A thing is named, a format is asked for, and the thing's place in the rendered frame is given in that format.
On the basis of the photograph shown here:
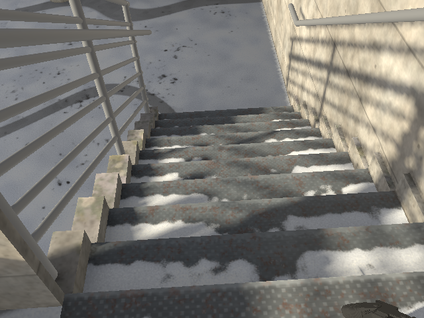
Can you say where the stairs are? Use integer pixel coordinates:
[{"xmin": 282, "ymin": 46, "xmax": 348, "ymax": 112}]
[{"xmin": 83, "ymin": 105, "xmax": 424, "ymax": 293}]

